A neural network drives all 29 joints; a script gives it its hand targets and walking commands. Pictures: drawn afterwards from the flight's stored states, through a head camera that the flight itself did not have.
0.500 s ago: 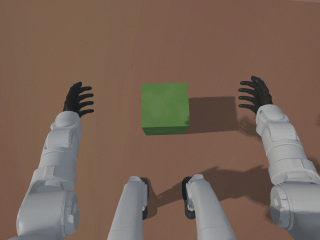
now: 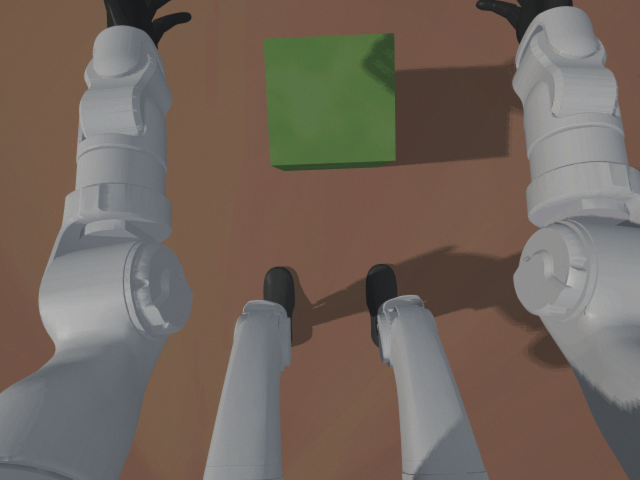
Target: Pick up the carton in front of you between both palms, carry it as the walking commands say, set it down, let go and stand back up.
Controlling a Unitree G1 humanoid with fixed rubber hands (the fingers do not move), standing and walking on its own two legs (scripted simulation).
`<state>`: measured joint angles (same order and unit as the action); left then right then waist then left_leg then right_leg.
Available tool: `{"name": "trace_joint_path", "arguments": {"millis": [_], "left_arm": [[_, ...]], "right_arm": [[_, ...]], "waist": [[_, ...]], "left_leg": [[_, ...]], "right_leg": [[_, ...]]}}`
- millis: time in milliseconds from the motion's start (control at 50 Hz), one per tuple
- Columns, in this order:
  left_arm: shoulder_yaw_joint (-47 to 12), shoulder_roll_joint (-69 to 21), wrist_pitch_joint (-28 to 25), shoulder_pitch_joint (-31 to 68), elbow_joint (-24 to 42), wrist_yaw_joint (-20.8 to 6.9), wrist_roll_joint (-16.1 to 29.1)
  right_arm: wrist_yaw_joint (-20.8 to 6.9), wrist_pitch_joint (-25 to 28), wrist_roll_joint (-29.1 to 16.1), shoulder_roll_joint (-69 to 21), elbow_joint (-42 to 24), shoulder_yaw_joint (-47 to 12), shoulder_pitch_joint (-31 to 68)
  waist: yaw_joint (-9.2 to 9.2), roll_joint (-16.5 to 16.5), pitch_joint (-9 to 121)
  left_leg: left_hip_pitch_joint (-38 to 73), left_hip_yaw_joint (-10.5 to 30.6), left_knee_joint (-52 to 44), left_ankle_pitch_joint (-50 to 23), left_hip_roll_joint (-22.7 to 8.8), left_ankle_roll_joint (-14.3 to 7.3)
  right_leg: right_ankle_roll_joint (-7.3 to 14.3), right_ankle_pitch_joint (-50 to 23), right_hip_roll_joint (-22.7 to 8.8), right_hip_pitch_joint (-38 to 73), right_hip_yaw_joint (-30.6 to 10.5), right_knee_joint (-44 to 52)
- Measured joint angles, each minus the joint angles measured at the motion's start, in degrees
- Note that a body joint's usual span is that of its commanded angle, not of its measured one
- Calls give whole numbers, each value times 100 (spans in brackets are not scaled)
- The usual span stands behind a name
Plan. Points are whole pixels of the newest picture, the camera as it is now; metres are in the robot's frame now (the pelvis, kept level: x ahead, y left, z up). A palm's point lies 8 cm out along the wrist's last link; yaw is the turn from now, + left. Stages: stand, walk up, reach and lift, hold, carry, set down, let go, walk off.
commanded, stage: reach and lift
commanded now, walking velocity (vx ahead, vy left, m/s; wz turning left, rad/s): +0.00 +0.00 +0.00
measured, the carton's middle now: (329, 114) +0.53 -0.01 -0.52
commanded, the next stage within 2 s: none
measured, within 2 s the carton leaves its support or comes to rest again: leaves its support in 1.70 s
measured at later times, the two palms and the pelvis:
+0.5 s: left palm (208, 104) +0.53 +0.18 -0.36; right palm (455, 95) +0.53 -0.20 -0.36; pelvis -0.03 +0.00 -0.21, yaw +0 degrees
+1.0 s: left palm (232, 109) +0.53 +0.17 -0.45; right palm (433, 103) +0.53 -0.19 -0.45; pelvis -0.04 +0.00 -0.28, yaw +0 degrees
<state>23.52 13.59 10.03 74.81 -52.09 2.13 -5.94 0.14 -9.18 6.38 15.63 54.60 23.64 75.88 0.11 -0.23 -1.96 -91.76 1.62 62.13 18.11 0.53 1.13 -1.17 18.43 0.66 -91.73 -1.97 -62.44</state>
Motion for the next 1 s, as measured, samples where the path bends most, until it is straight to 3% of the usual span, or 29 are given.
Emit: {"name": "trace_joint_path", "arguments": {"millis": [180, 360, 400, 500, 720, 1000], "left_arm": [[108, -213, -477, -500, -138, 86, -110], [-840, 322, -473, -177, -150, 354, 905], [-1028, 455, -414, -45, -141, 404, 1131], [-1322, 661, -232, 444, -293, 468, 1457], [-1472, 879, -280, 1698, -1407, 359, 1543], [-1865, 821, -550, 1641, -1404, 445, 1824]], "right_arm": [[114, 429, 62, -261, 63, 96, -517], [405, 410, -918, 244, 48, -869, -193], [461, 346, -1152, 359, 33, -1071, -59], [543, 164, -1462, 607, 201, -1367, 436], [481, 206, -1538, 827, 1275, -1575, 1667], [515, 511, -1855, 848, 1328, -1873, 1575]], "waist": [[12, -1, 670], [12, 8, 155], [-4, 20, -56], [2, 9, -615], [15, -6, -1972], [49, -22, -2323]], "left_leg": [[-1407, 160, 1375, 594, 122, 108], [-2854, 168, 3553, 1322, 224, 163], [-3078, 163, 3997, 1089, 216, 171], [-3491, 126, 4886, 1456, 253, 204], [-3728, 122, 5894, 1407, 296, 256], [-3642, 87, 6553, 1812, 220, 211]], "right_leg": [[-101, 547, 141, -1420, -137, -1372], [-141, 1294, 219, -2865, -149, -3546], [-144, 1364, 253, -3101, -137, -4001], [-182, 1402, 256, -3527, -150, -4869], [-184, 1377, 219, -3760, -108, -5900], [-133, 1790, 122, -3662, -50, -6551]]}}
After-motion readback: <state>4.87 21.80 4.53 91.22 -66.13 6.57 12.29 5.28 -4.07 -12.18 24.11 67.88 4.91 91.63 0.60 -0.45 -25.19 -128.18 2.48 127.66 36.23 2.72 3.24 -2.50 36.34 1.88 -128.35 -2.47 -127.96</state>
